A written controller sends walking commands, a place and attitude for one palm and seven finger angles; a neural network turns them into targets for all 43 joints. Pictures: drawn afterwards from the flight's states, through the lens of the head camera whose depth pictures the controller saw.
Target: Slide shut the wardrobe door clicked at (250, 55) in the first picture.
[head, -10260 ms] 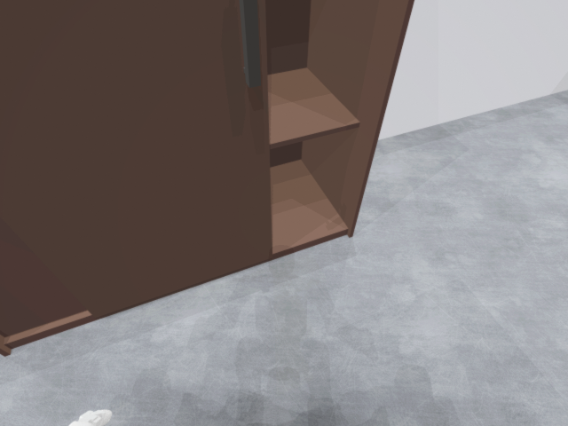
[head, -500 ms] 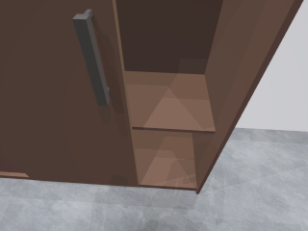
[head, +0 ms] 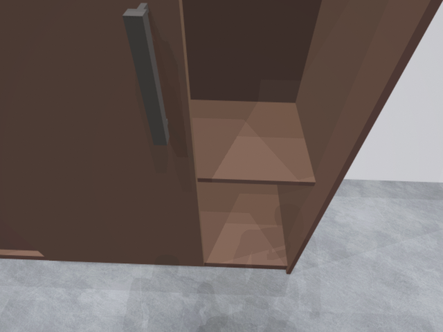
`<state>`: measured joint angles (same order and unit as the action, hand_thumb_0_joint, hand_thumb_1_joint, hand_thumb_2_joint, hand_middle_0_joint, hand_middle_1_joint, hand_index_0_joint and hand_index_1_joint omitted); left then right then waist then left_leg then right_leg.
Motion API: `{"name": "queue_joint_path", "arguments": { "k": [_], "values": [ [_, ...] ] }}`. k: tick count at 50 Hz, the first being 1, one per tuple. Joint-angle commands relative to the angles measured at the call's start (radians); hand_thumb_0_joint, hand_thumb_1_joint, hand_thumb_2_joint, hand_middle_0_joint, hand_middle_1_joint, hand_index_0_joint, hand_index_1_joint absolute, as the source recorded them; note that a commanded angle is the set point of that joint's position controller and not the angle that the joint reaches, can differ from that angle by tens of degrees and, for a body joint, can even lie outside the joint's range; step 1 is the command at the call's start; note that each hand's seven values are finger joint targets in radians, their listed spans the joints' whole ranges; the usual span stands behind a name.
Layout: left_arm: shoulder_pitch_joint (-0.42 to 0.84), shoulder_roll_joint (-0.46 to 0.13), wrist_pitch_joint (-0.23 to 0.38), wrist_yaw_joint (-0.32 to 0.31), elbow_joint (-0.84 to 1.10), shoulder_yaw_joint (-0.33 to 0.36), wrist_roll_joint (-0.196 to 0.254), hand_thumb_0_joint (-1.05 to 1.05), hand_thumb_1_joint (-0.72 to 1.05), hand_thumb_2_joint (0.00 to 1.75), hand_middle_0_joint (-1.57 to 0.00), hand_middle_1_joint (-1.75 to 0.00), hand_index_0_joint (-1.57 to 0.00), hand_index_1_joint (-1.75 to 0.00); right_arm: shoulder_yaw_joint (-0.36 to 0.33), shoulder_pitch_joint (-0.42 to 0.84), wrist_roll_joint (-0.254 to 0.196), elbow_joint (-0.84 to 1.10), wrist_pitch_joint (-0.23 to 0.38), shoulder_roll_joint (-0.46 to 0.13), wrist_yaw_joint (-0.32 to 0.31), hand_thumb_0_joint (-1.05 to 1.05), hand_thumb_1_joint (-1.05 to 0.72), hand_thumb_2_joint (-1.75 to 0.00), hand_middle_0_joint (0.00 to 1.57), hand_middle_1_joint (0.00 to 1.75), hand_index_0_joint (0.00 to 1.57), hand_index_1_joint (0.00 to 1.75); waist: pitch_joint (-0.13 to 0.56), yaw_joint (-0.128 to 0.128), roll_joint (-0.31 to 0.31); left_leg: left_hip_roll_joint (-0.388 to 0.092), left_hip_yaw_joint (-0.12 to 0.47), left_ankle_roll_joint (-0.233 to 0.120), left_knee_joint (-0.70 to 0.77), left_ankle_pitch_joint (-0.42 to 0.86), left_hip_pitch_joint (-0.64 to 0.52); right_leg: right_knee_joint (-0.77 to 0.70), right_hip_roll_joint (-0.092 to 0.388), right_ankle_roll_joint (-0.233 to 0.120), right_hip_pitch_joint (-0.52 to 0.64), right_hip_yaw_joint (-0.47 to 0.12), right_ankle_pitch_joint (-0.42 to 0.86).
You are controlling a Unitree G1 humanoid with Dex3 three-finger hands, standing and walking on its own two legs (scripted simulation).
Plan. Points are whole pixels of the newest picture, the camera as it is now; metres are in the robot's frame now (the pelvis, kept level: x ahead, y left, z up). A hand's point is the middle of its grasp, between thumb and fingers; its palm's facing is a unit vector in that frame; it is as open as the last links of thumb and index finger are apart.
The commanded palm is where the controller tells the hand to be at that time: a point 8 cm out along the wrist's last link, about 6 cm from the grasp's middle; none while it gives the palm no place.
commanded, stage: look again from close up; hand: left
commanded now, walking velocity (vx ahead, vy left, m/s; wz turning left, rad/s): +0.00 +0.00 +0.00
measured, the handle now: (153, 82) +0.48 +0.15 +0.22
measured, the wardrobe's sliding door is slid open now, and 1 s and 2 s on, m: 0.37 0.37 0.37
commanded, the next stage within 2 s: raise the hand with hooked fingers in 0.56 s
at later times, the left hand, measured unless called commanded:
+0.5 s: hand out of the picture -0.06 +0.20 -0.16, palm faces -0.01 -0.97 -0.23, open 7.4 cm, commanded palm none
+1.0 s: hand (117, 296) +0.17 +0.17 +0.04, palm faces -0.03 -1.00 -0.07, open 8.1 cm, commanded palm +0.11 +0.25 +0.01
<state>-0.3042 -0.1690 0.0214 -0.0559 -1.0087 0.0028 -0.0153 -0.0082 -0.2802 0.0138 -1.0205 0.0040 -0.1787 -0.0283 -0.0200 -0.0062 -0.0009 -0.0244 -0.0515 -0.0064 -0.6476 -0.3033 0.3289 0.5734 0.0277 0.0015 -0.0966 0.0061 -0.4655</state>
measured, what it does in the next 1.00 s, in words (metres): shifts its weight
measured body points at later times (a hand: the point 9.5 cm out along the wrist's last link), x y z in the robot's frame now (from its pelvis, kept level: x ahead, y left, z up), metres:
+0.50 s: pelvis -0.02 +0.02 +0.01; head -0.01 +0.02 +0.46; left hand -0.06 +0.26 -0.14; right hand -0.01 -0.22 -0.15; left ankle +0.03 +0.12 -0.72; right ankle -0.09 -0.13 -0.72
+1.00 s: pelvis -0.05 -0.02 -0.03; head -0.05 -0.02 +0.42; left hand +0.17 +0.23 +0.04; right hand +0.15 -0.26 -0.08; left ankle +0.03 +0.12 -0.72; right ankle -0.09 -0.13 -0.72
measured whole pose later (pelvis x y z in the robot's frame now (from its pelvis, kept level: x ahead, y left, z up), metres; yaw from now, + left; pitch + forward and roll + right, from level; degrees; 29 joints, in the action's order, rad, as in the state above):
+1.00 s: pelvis -0.05 -0.02 -0.03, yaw +0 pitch +6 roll +0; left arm -0.32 -0.24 0.38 0.32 -0.11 0.20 0.25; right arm -0.05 -0.15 -0.04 -0.59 0.19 -0.21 -0.04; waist 0.12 -0.02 0.00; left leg -0.05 -0.02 0.02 -0.83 -0.29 0.65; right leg 0.88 0.01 -0.01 -0.46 0.03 -0.52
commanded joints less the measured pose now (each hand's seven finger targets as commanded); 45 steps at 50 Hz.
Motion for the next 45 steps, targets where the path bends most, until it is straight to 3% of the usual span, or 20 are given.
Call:
{"name": "queue_joint_path", "arguments": {
  "k": [1, 3, 6, 7, 11, 17, 25, 32, 33, 34, 35, 36, 37, 38, 39, 40, 42, 43, 44, 45],
  "values": [
    [-0.055, -0.132, -0.006, 0.003, 0.039, 0.014, -0.001, 0.0, 0.9, 0.9, -0.2, -0.3, -0.2, -0.3, -0.014, -0.026, -0.002, 0.054, 0.016, -0.087, 0.008, 0.0, -0.9, -0.9, 0.2, 0.3, 0.2, 0.3, -0.027, -0.011, -0.028, -0.051, 0.073, -0.042, 0.125, 0.264, -0.086, -0.102, 0.046, -0.044, -0.141, -0.046, 0.307],
    [-0.066, -0.127, -0.01, 0.003, 0.037, 0.017, 0.004, 0.0, 0.9, 0.9, -0.2, -0.3, -0.2, -0.3, -0.018, -0.017, -0.002, 0.044, 0.018, -0.115, 0.005, 0.0, -0.9, -0.9, 0.2, 0.3, 0.2, 0.3, 0.008, 0.01, 0.0, -0.072, 0.103, -0.055, 0.139, 0.259, -0.086, -0.088, 0.028, -0.032, -0.114, -0.032, 0.237],
    [-0.061, -0.123, -0.021, 0.007, 0.032, 0.013, 0.001, 0.0, 0.9, 0.9, -0.2, -0.3, -0.2, -0.3, -0.018, 0.002, -0.001, 0.042, 0.013, -0.118, 0.008, 0.0, -0.9, -0.9, 0.2, 0.3, 0.2, 0.3, -0.084, 0.013, -0.032, -0.075, 0.139, -0.056, 0.239, 0.026, -0.025, -0.125, 0.019, -0.032, -0.166, -0.033, 0.05],
    [-0.066, -0.129, -0.021, 0.01, 0.027, 0.013, -0.001, 0.0, 0.9, 0.9, -0.2, -0.3, -0.2, -0.3, -0.019, 0.007, 0.0, 0.041, 0.014, -0.119, 0.009, 0.0, -0.9, -0.9, 0.2, 0.3, 0.2, 0.3, -0.088, 0.021, -0.063, -0.075, 0.143, -0.056, 0.26, -0.004, -0.015, -0.124, 0.02, -0.031, -0.159, -0.031, 0.046],
    [-0.081, -0.131, -0.022, 0.015, 0.013, 0.009, -0.003, 0.0, 0.9, 0.9, -0.2, -0.3, -0.2, -0.3, -0.022, 0.005, 0.0, 0.038, 0.007, -0.129, 0.013, 0.0, -0.9, -0.9, 0.2, 0.3, 0.2, 0.3, -0.091, 0.018, -0.042, -0.072, 0.154, -0.048, 0.318, -0.147, -0.012, -0.145, 0.024, -0.033, -0.185, -0.041, 0.001],
    [-0.106, -0.14, -0.008, 0.017, -0.014, 0.007, -0.002, 0.0, 0.9, 0.9, -0.2, -0.3, -0.2, -0.3, -0.021, -0.01, -0.006, 0.014, 0.015, -0.126, 0.013, 0.0, -0.9, -0.9, 0.2, 0.3, 0.2, 0.3, -0.028, 0.015, -0.018, -0.072, 0.13, -0.047, 0.293, -0.01, -0.089, -0.171, 0.045, -0.03, -0.171, -0.054, 0.086],
    [-0.125, -0.131, 0.001, 0.013, -0.063, -0.002, 0.0, 0.0, 0.9, 0.9, -0.2, -0.3, -0.2, -0.3, -0.013, -0.001, -0.014, -0.026, 0.025, -0.125, 0.007, 0.0, -0.9, -0.9, 0.2, 0.3, 0.2, 0.3, -0.019, 0.011, 0.012, -0.077, 0.089, -0.045, 0.242, 0.196, -0.161, -0.189, 0.066, -0.016, -0.16, -0.064, 0.241],
    [-0.131, -0.122, -0.001, 0.012, -0.084, -0.006, -0.001, 0.0, 0.9, 0.9, -0.2, -0.3, -0.2, -0.3, -0.007, 0.01, -0.016, -0.049, 0.019, -0.111, 0.006, 0.0, -0.9, -0.9, 0.2, 0.3, 0.2, 0.3, -0.053, 0.013, 0.018, -0.075, 0.084, -0.041, 0.253, 0.179, -0.148, -0.209, 0.066, -0.012, -0.157, -0.058, 0.229],
    [-0.143, -0.095, 0.015, -0.018, -0.082, -0.009, -0.022, 0.0, 0.9, 0.9, -0.2, -0.3, -0.2, -0.3, -0.007, 0.06, -0.01, 0.026, 0.023, -0.134, 0.017, 0.0, -0.9, -0.9, 0.2, 0.3, 0.2, 0.3, -0.117, 0.015, 0.017, -0.085, 0.08, -0.01, 0.081, 0.252, -0.084, -0.26, 0.084, -0.016, -0.215, -0.106, 0.347],
    [0.568, -0.304, 0.216, -0.031, 1.494, 0.072, 0.164, 0.0, 0.88, 0.89, -0.2, -0.32, -0.2, -0.32, -0.052, -0.025, -0.054, 0.372, 0.15, -0.262, -0.04, 0.0, -0.9, -0.9, 0.2, 0.3, 0.2, 0.3, 0.398, -0.136, -0.133, 0.009, 0.026, -0.036, 0.166, 0.31, -0.394, -0.077, -0.017, -0.038, -0.172, 0.059, 0.424],
    [0.221, -0.253, 0.175, -0.093, 1.278, 0.108, 0.101, 0.0, 0.85, 0.88, -0.2, -0.33, -0.2, -0.33, -0.014, 0.086, -0.056, 0.304, 0.242, -0.179, -0.073, 0.0, -0.9, -0.9, 0.2, 0.3, 0.2, 0.3, 0.405, -0.015, -0.265, -0.046, 0.053, -0.029, 0.188, 0.367, -0.433, 0.016, -0.023, -0.046, -0.208, 0.071, 0.284],
    [-0.154, 0.009, 0.044, -0.107, 0.981, -0.04, 0.113, 0.0, 0.83, 0.87, -0.21, -0.34, -0.21, -0.34, -0.016, 0.051, -0.086, 0.273, 0.275, -0.12, -0.061, 0.0, -0.9, -0.9, 0.2, 0.3, 0.2, 0.3, 0.232, -0.043, -0.209, -0.049, 0.087, -0.037, 0.205, 0.31, -0.304, 0.058, -0.014, -0.031, -0.294, 0.086, 0.219],
    [-0.147, 0.053, 0.022, -0.094, 1.094, -0.061, 0.156, 0.0, 0.81, 0.86, -0.21, -0.36, -0.21, -0.36, -0.034, 0.009, -0.1, 0.292, 0.293, -0.142, -0.054, 0.0, -0.9, -0.9, 0.2, 0.3, 0.2, 0.3, 0.176, -0.037, -0.168, -0.025, 0.102, -0.016, 0.197, 0.21, -0.209, 0.06, -0.019, -0.026, -0.318, 0.1, 0.193],
    [-0.039, -0.028, 0.083, -0.081, 1.275, -0.007, 0.189, 0.0, 0.78, 0.85, -0.21, -0.37, -0.21, -0.37, -0.038, 0.073, -0.097, 0.368, 0.307, -0.167, -0.062, 0.0, -0.9, -0.9, 0.2, 0.3, 0.2, 0.3, 0.12, -0.031, -0.111, -0.021, 0.107, -0.011, 0.176, 0.101, -0.153, -0.001, -0.014, -0.024, -0.304, 0.102, 0.183],
    [-0.068, -0.083, 0.127, -0.064, 1.269, 0.049, 0.182, 0.0, 0.76, 0.84, -0.21, -0.39, -0.21, -0.39, -0.043, 0.083, -0.077, 0.39, 0.315, -0.17, -0.073, 0.0, -0.9, -0.9, 0.2, 0.3, 0.2, 0.3, 0.131, -0.037, -0.045, -0.003, 0.094, -0.012, 0.147, 0.038, -0.11, -0.035, -0.027, -0.022, -0.323, 0.096, 0.165],
    [-0.099, -0.123, 0.17, -0.04, 1.2, 0.125, 0.18, 0.0, 0.74, 0.83, -0.21, -0.4, -0.21, -0.4, -0.049, 0.081, -0.054, 0.401, 0.308, -0.173, -0.078, 0.0, -0.9, -0.9, 0.2, 0.3, 0.2, 0.3, 0.112, -0.038, 0.047, 0.01, 0.086, -0.015, 0.1, 0.075, -0.059, -0.032, -0.037, -0.02, -0.37, 0.103, 0.17],
    [-0.318, -0.076, 0.269, 0.074, 0.903, 0.203, 0.191, 0.0, 0.69, 0.81, -0.22, -0.43, -0.22, -0.43, -0.076, 0.114, -0.04, 0.426, 0.279, -0.158, -0.054, 0.0, -0.9, -0.9, 0.2, 0.3, 0.2, 0.3, 0.034, 0.038, 0.177, 0.007, 0.067, 0.008, 0.028, 0.161, 0.077, 0.033, -0.061, -0.019, -0.428, 0.132, 0.19],
    [-0.345, -0.048, 0.341, 0.151, 0.839, 0.197, 0.207, 0.0, 0.67, 0.8, -0.22, -0.45, -0.22, -0.45, -0.081, 0.135, -0.029, 0.441, 0.265, -0.153, -0.034, 0.0, -0.9, -0.9, 0.2, 0.3, 0.2, 0.3, 0.014, 0.05, 0.213, 0.01, 0.054, 0.018, -0.024, 0.162, 0.147, 0.088, -0.06, -0.018, -0.479, 0.127, 0.22],
    [-0.347, -0.066, 0.413, 0.238, 0.829, 0.216, 0.224, 0.0, 0.64, 0.79, -0.22, -0.47, -0.22, -0.47, -0.092, 0.162, -0.029, 0.466, 0.252, -0.159, -0.019, 0.0, -0.9, -0.9, 0.2, 0.3, 0.2, 0.3, 0.037, 0.063, 0.207, 0.015, 0.041, 0.02, -0.073, 0.148, 0.2, 0.137, -0.054, -0.021, -0.502, 0.111, 0.242],
    [-0.317, -0.104, 0.464, 0.334, 0.82, 0.229, 0.239, 0.0, 0.62, 0.78, -0.22, -0.48, -0.22, -0.48, -0.096, 0.183, -0.034, 0.505, 0.247, -0.17, -0.008, 0.0, -0.9, -0.9, 0.2, 0.3, 0.2, 0.3, 0.061, 0.056, 0.172, 0.023, 0.032, 0.017, -0.11, 0.13, 0.23, 0.162, -0.043, -0.023, -0.502, 0.085, 0.266]
  ]
}}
